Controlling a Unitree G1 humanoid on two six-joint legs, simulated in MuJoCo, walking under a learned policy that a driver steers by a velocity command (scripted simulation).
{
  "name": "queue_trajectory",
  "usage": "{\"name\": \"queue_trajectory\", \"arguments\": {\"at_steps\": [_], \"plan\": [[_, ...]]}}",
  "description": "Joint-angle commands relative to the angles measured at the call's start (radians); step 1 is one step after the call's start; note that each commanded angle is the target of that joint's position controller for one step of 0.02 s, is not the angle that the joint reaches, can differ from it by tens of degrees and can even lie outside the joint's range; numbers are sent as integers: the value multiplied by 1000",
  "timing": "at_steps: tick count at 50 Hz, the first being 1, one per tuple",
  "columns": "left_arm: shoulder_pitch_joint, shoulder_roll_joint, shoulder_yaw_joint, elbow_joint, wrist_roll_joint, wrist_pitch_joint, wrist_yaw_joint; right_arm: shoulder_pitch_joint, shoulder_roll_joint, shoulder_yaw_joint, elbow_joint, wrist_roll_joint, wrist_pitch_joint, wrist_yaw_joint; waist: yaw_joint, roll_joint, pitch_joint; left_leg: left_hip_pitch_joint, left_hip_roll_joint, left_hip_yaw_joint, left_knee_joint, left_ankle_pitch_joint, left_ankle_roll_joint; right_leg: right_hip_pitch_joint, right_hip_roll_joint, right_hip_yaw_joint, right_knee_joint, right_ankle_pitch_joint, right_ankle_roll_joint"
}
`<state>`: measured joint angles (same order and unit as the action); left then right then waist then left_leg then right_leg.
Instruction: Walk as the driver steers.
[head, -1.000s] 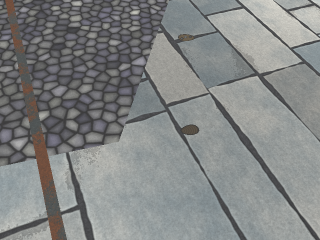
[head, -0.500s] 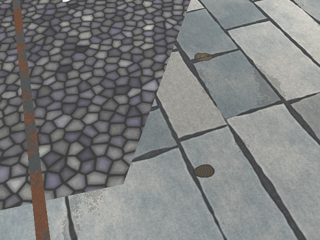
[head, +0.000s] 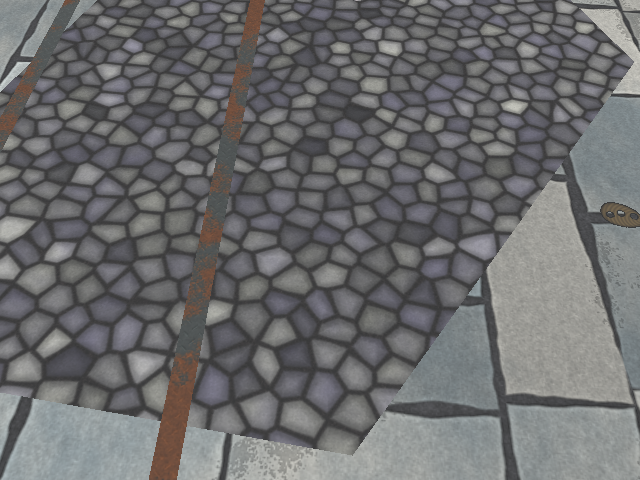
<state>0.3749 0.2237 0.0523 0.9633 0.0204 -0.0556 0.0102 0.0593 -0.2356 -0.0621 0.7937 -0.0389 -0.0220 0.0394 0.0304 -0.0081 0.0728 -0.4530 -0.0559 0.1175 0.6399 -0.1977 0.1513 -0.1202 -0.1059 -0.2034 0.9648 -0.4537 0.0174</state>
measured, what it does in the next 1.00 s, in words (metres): walks ahead, turning right: right foot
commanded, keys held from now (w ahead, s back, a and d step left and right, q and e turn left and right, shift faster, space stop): w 0.08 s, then w+e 0.60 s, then w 0.32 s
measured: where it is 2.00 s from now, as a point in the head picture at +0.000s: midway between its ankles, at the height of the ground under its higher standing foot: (409, 224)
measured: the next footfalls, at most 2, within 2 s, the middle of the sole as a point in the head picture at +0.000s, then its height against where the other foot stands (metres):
right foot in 0.54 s outside the picture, level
left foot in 1.04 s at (336, 330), level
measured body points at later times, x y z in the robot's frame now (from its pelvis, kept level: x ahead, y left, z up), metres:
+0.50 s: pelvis +0.27 -0.01 +0.01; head +0.30 -0.01 +0.46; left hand +0.44 +0.21 -0.12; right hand +0.21 -0.26 -0.13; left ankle +0.09 +0.05 -0.71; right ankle +0.40 -0.09 -0.70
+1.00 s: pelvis +0.55 -0.04 +0.02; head +0.58 -0.05 +0.47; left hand +0.59 +0.23 -0.12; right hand +0.69 -0.31 -0.09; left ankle +0.73 +0.03 -0.70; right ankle +0.39 -0.08 -0.71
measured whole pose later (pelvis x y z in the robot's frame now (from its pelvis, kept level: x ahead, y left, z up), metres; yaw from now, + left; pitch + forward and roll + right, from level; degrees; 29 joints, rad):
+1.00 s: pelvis +0.55 -0.04 +0.02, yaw -16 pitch +1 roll -1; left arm 0.42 0.25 0.05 0.95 0.02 -0.07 0.01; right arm 0.05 -0.24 0.00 0.77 -0.03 -0.05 0.03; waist 0.08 0.03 0.04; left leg -0.55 0.05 0.03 0.57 -0.06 0.03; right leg 0.09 0.13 0.10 0.23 -0.34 -0.10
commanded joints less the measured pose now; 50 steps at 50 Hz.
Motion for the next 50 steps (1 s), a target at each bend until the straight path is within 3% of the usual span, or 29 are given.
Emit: {"name": "queue_trajectory", "arguments": {"at_steps": [1, 2, 3, 4, 5, 7, 9, 14, 20, 23, 25, 26, 27, 28, 29, 31, 33, 36, 42, 46, 48, 50], "plan": [[-131, 123, 19, -170, -17, -45, -17, 300, -239, -71, 35, 20, 14, -37, -132, 56, -198, 657, 386, -638, -368, 30, 236, -666, 32, 214, 459, 66, -22], [-94, 111, 13, -145, -19, -52, -14, 253, -171, -53, 40, 24, 5, -39, -79, -14, -115, 505, 342, -530, -379, 177, 187, -593, -8, 214, 341, 131, -28], [-89, 104, 14, -138, -2, -41, -12, 213, -137, -41, 39, 27, -7, -41, -41, -23, -86, 418, 289, -450, -389, 260, 150, -526, -30, 223, 266, 140, -26], [-51, 97, 12, -122, 18, -20, -14, 183, -112, -31, 35, 30, -19, -42, -12, -13, -91, 365, 256, -392, -405, 310, 132, -458, -36, 223, 228, 150, -20], [-24, 87, 10, -107, 25, 0, -19, 190, -95, -22, 41, 32, -33, -39, -1, -2, -102, 344, 243, -354, -420, 355, 123, -419, -34, 216, 201, 156, -17], [-29, 76, 9, -100, 22, 21, -30, 234, -109, -21, 71, 36, -55, -35, 4, 16, -83, 331, 224, -291, -454, 412, 106, -426, -31, 197, 146, 198, -15], [-102, 80, 10, -117, 13, 29, -36, 278, -126, -23, 91, 32, -63, -32, -18, 30, -45, 350, 216, -247, -484, 418, 71, -494, -37, 192, 87, 279, -18], [-241, 78, 9, -149, -5, 27, -43, 340, -113, -9, 120, 24, -72, -37, -66, 53, 5, 438, 209, -144, -517, 426, -12, -591, 16, 226, -80, 439, -44], [-370, 49, -12, -195, 5, 19, -54, 394, -91, 13, 167, 17, -77, -64, -95, 53, 49, 566, 242, -38, -497, 621, -39, -568, 73, 124, -301, 462, -86], [-310, 62, -7, -189, 5, 17, -48, 384, -130, 11, 182, 14, -74, -82, -50, 95, -8, 628, 263, 12, -330, 1060, -61, -427, 154, 47, -354, 331, -141], [-125, 103, 11, -136, 8, 13, -40, 356, -165, 2, 176, 7, -60, -90, 33, 124, -103, 616, 280, 26, -65, 1201, -65, -247, 205, 43, -382, 242, -191], [20, 135, 29, -93, 17, 5, -35, 323, -179, -1, 161, 12, -55, -87, 109, 107, -170, 511, 268, 44, 155, 1053, -68, -52, 200, 92, -470, 272, -231], [151, 221, 59, -72, 29, 7, -22, 294, -157, 6, 120, 21, -63, -78, 169, -5, -265, 293, 201, 73, 503, 627, -76, 175, 6, 346, -508, 224, -313], [83, 287, 78, -91, 10, 21, -19, 340, -76, 14, 68, 36, -75, -54, 59, -258, -331, -163, -45, -24, 861, -315, -130, 450, -243, 915, -605, 334, -489], [40, 264, 77, -87, -24, 26, -24, 257, -132, 12, 51, 11, -87, -46, 74, -47, -275, -281, 32, -191, 872, -241, -106, 394, -218, 871, -657, 294, -483], [-58, 152, 48, -95, -15, 27, -20, 208, -127, 13, 27, 27, -104, -38, -2, 71, -64, -241, 117, -180, 695, -120, -113, 107, -157, 663, -729, 373, -390], [-95, 125, 34, -97, -18, 13, -11, 227, -100, 19, 23, -4, -64, -35, -57, 55, -30, -132, 149, -172, 575, -113, -150, -47, -62, 531, -753, 484, -335], [-60, 168, 42, -87, -21, -13, -14, 216, -79, 26, 3, -12, -26, -27, -67, 4, -41, -108, 155, -124, 439, -63, -186, -102, -12, 444, -776, 604, -321], [65, 160, 35, -53, -23, -19, -16, -7, -70, 37, -67, 4, -23, -15, 31, -49, -29, -166, 151, -82, 106, 197, -183, 34, 19, 387, -777, 710, -219], [109, 165, 29, -39, -9, -18, -5, -112, -80, 40, -104, 11, -33, -12, 69, -54, -16, -189, 119, -74, -12, 206, -150, 168, -23, 407, -746, 750, -218], [96, 179, 29, -37, -1, -19, 3, -111, -95, 36, -113, 11, -40, -11, 50, -62, -10, -155, 103, -82, -62, 151, -121, 210, -57, 420, -716, 807, -213], [50, 197, 30, -42, 2, -24, 8, 3, -122, 24, -82, 12, -47, -19, -14, -73, -42, 8, 59, -76, -113, 66, -84, 203, -62, 402, -623, 1003, -185]]}}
